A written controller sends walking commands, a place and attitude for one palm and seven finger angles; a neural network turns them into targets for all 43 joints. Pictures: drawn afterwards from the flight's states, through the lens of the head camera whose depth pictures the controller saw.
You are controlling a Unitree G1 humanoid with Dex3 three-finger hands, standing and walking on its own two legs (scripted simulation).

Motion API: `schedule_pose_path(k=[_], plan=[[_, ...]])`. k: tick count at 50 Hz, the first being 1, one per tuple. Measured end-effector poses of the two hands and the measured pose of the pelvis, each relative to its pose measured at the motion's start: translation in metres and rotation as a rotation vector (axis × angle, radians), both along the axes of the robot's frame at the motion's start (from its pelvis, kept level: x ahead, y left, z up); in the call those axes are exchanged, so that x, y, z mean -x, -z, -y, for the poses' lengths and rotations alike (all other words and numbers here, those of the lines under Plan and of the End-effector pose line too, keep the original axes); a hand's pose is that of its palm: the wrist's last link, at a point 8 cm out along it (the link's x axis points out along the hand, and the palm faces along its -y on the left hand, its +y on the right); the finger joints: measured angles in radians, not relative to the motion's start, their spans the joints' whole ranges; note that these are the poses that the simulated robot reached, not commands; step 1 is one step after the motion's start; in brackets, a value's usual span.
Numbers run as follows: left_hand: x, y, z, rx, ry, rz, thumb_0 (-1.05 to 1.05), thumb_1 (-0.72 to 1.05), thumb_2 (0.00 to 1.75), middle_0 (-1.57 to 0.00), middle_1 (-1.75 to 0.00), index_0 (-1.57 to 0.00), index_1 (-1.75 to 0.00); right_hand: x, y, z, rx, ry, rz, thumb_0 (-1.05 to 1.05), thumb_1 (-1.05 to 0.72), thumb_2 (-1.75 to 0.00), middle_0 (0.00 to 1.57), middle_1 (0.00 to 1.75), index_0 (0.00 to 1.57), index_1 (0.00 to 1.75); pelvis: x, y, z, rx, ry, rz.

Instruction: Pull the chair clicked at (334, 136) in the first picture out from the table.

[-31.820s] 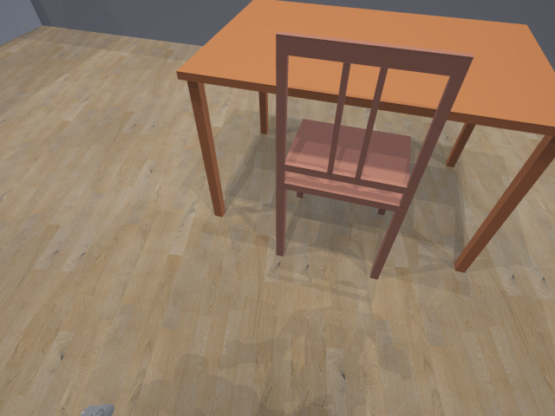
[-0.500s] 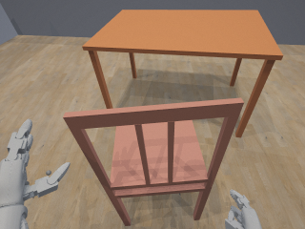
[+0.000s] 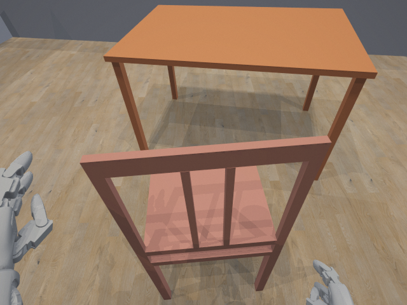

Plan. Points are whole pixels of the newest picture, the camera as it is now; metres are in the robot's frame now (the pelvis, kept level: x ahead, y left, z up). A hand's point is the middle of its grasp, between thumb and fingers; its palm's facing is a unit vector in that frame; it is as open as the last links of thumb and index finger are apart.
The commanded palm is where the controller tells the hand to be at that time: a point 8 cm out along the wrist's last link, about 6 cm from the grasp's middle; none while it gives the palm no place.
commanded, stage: draw the hand back to the body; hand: left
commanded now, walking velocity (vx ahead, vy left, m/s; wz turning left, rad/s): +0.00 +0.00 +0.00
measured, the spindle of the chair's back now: (191, 214) +0.34 +0.08 -0.06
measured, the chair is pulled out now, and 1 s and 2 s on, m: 0.62 0.62 0.62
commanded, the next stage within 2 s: step back with the hand held close in 0.04 s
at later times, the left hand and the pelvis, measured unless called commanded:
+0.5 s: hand (52, 228) +0.18 +0.25 +0.15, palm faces +0.32 -0.77 -0.55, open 7.4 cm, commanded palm +0.12 +0.30 +0.18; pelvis -0.03 +0.00 +0.00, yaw -2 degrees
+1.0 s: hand (18, 279) +0.11 +0.24 +0.17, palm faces +0.44 -0.75 -0.49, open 7.4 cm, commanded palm +0.04 +0.28 +0.18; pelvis -0.10 -0.02 -0.01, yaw -1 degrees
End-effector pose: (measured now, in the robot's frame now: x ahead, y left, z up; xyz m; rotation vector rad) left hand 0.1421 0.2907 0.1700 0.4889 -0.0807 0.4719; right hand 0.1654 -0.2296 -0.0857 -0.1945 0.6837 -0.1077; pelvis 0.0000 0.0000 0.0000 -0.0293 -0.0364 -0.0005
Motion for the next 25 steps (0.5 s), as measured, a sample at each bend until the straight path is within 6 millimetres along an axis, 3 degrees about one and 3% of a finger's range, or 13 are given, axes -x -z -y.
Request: schedule_pose_path(k=[9, 15, 20, 25], plan=[[0.000, -0.013, -0.008, -0.023, -0.015, 0.056, 0.02, 0.89, 0.89, -0.21, -0.30, -0.22, -0.30, -0.008, -0.003, -0.011, -0.017, -0.017, 0.023, 0.02, -0.91, -0.90, 0.21, 0.30, 0.20, 0.30, 0.000, 0.000, -0.003, 0.000, 0.000, 0.010], [-0.010, -0.029, -0.015, -0.096, 0.017, 0.114, 0.02, 0.89, 0.90, -0.21, -0.30, -0.22, -0.30, -0.005, -0.006, -0.015, -0.024, -0.007, 0.020, 0.02, -0.90, -0.90, 0.21, 0.30, 0.20, 0.30, 0.012, 0.000, -0.002, -0.017, 0.022, -0.010], [-0.014, -0.015, -0.004, -0.106, 0.085, 0.018, 0.01, 0.90, 0.90, -0.20, -0.30, -0.21, -0.30, 0.009, -0.002, -0.008, -0.027, 0.036, -0.007, 0.02, -0.90, -0.90, 0.21, 0.30, 0.20, 0.30, 0.022, 0.000, -0.005, -0.028, 0.032, -0.035], [0.000, -0.006, 0.007, -0.118, 0.139, -0.052, 0.01, 0.89, 0.90, -0.21, -0.30, -0.22, -0.30, 0.029, 0.002, 0.002, -0.013, 0.090, -0.042, 0.02, -0.90, -0.90, 0.21, 0.30, 0.20, 0.30, 0.032, 0.002, -0.005, -0.036, 0.029, -0.043]])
